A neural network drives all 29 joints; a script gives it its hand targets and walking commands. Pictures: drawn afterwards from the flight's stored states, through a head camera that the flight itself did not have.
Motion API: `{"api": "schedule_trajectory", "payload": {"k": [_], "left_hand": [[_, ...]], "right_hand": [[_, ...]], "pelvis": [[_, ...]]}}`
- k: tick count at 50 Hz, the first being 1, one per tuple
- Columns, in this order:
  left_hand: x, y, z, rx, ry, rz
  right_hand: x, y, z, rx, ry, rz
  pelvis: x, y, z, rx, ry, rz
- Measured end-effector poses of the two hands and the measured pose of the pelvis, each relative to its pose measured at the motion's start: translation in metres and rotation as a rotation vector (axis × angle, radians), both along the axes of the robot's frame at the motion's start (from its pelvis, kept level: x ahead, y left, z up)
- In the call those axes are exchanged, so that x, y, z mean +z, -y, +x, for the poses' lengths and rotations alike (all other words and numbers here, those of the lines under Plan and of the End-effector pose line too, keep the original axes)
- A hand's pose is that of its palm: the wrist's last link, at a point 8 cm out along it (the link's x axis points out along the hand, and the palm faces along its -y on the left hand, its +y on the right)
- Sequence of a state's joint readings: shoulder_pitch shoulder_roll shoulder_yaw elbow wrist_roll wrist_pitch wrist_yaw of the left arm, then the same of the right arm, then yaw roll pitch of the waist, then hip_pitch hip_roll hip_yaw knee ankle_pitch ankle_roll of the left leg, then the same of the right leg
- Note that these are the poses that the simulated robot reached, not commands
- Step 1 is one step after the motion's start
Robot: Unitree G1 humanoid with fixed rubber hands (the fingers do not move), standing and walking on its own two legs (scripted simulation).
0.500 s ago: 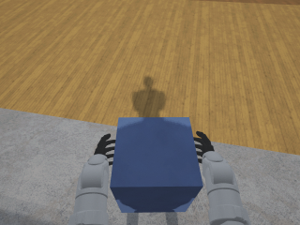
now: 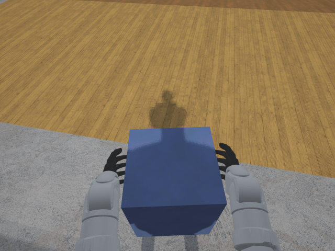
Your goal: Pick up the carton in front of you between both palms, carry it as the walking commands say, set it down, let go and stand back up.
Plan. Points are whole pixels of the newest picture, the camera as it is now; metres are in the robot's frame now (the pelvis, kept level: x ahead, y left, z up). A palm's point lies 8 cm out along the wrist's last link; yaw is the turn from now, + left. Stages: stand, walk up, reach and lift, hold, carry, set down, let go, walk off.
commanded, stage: carry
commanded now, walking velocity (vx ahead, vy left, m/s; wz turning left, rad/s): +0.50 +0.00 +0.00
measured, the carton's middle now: (171, 184) +0.31 +0.00 -0.02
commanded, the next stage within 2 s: none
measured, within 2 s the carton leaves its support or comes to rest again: neither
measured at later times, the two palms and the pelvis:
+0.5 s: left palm (120, 132) +0.41 +0.14 +0.09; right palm (227, 133) +0.40 -0.15 +0.08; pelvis +0.16 +0.00 -0.01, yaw -4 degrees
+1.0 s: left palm (142, 81) +0.69 +0.10 +0.08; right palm (218, 78) +0.71 -0.20 +0.08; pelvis +0.47 -0.05 +0.00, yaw -1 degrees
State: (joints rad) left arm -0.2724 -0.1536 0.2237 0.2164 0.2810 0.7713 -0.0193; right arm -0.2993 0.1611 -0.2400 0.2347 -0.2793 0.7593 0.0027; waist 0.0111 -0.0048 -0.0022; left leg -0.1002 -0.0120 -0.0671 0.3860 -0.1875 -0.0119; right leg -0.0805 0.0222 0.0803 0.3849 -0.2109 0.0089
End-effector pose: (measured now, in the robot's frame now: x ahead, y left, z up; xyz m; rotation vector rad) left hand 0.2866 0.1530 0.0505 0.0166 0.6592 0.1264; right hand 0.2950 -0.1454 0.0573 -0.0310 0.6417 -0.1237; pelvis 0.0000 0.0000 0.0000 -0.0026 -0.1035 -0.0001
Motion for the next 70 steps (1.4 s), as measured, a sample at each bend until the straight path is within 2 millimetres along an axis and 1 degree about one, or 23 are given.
{"api": "schedule_trajectory", "payload": {"k": [4, 7, 10, 13, 16, 19, 22, 24, 28, 30, 34, 37, 40, 43, 47, 51, 54, 59, 61, 63, 65, 67, 70], "left_hand": [[0.007, 0.002, 0.009, -0.003, 0.017, 0.007], [0.019, 0.011, 0.021, -0.007, 0.055, 0.003], [0.027, 0.024, 0.035, -0.011, 0.079, -0.023], [0.035, 0.03, 0.047, -0.021, 0.07, -0.025], [0.043, 0.028, 0.063, -0.015, 0.058, -0.035], [0.049, 0.02, 0.081, 0.004, 0.072, -0.032], [0.044, 0.01, 0.103, 0.017, 0.085, -0.044], [0.037, 0.008, 0.116, 0.02, 0.046, -0.048], [0.035, 0.018, 0.153, -0.016, -0.034, -0.045], [0.037, 0.026, 0.176, -0.038, -0.043, -0.054], [0.042, 0.043, 0.23, -0.056, -0.01, -0.057], [0.033, 0.056, 0.27, -0.045, 0.014, -0.059], [0.017, 0.063, 0.307, -0.012, 0.0, -0.053], [0.01, 0.058, 0.33, 0.048, -0.054, -0.069], [0.023, 0.051, 0.367, 0.102, -0.046, -0.065], [0.037, 0.048, 0.423, 0.097, 0.002, -0.066], [0.042, 0.047, 0.472, 0.065, 0.042, -0.063], [0.033, 0.038, 0.56, 0.002, 0.105, -0.085], [0.029, 0.035, 0.592, -0.02, 0.097, -0.095], [0.032, 0.033, 0.619, -0.036, 0.065, -0.092], [0.041, 0.032, 0.645, -0.051, 0.051, -0.091], [0.054, 0.031, 0.672, -0.063, 0.064, -0.091], [0.074, 0.029, 0.718, -0.056, 0.11, -0.113]], "right_hand": [[0.002, 0.002, 0.005, -0.016, 0.018, 0.026], [0.006, 0.011, 0.011, -0.035, 0.054, 0.046], [0.015, 0.024, 0.019, -0.068, 0.08, 0.061], [0.027, 0.03, 0.029, -0.08, 0.07, 0.062], [0.036, 0.028, 0.047, -0.083, 0.059, 0.07], [0.041, 0.02, 0.069, -0.079, 0.071, 0.073], [0.037, 0.01, 0.092, -0.076, 0.085, 0.076], [0.029, 0.008, 0.104, -0.082, 0.045, 0.078], [0.019, 0.018, 0.124, -0.144, -0.034, 0.102], [0.022, 0.026, 0.14, -0.178, -0.04, 0.106], [0.027, 0.043, 0.189, -0.199, -0.006, 0.111], [0.021, 0.057, 0.235, -0.187, 0.017, 0.11], [0.007, 0.064, 0.283, -0.155, 0.001, 0.116], [0.004, 0.06, 0.323, -0.104, -0.057, 0.099], [0.016, 0.052, 0.375, -0.041, -0.049, 0.102], [0.029, 0.049, 0.428, -0.039, 0.002, 0.094], [0.033, 0.048, 0.468, -0.065, 0.044, 0.092], [0.03, 0.04, 0.538, -0.122, 0.113, 0.072], [0.029, 0.036, 0.563, -0.146, 0.106, 0.061], [0.029, 0.033, 0.584, -0.164, 0.075, 0.076], [0.036, 0.032, 0.604, -0.186, 0.062, 0.084], [0.049, 0.031, 0.629, -0.2, 0.076, 0.088], [0.072, 0.028, 0.675, -0.206, 0.125, 0.095]], "pelvis": [[-0.003, -0.001, 0.005, -0.037, -0.057, 0.005], [-0.008, 0.004, 0.014, -0.058, -0.096, 0.016], [-0.011, 0.011, 0.028, -0.04, -0.128, 0.01], [-0.003, 0.014, 0.047, -0.021, -0.16, 0.02], [0.003, 0.012, 0.071, -0.024, -0.193, 0.034], [0.001, 0.007, 0.098, -0.023, -0.206, 0.039], [-0.011, -0.001, 0.13, -0.042, -0.204, 0.042], [-0.013, -0.004, 0.151, -0.065, -0.206, 0.051], [-0.006, -0.004, 0.192, -0.073, -0.219, 0.026], [-0.002, -0.001, 0.215, -0.073, -0.218, 0.015], [-0.004, 0.012, 0.265, -0.071, -0.205, 0.0], [-0.017, 0.028, 0.309, -0.058, -0.184, -0.001], [-0.029, 0.043, 0.349, -0.036, -0.181, -0.024], [-0.021, 0.052, 0.38, -0.015, -0.193, -0.018], [-0.005, 0.056, 0.427, -0.009, -0.198, -0.003], [0.001, 0.052, 0.482, -0.019, -0.191, 0.01], [-0.004, 0.044, 0.527, -0.02, -0.176, 0.007], [-0.029, 0.024, 0.608, -0.044, -0.133, 0.0], [-0.033, 0.015, 0.633, -0.053, -0.129, 0.008], [-0.028, 0.009, 0.653, -0.069, -0.133, -0.002], [-0.019, 0.003, 0.672, -0.082, -0.138, -0.013], [-0.01, -0.002, 0.692, -0.085, -0.148, -0.024], [-0.002, -0.005, 0.722, -0.084, -0.16, -0.033]]}}
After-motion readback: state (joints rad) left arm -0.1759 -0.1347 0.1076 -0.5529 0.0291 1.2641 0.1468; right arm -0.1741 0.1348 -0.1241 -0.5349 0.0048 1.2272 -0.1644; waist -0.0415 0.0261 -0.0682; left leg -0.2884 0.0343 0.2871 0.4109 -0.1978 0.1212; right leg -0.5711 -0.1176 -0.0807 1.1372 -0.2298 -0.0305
